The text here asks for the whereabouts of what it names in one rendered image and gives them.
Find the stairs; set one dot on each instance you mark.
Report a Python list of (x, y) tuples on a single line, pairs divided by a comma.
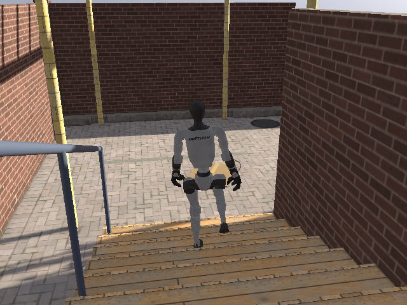
[(249, 292)]

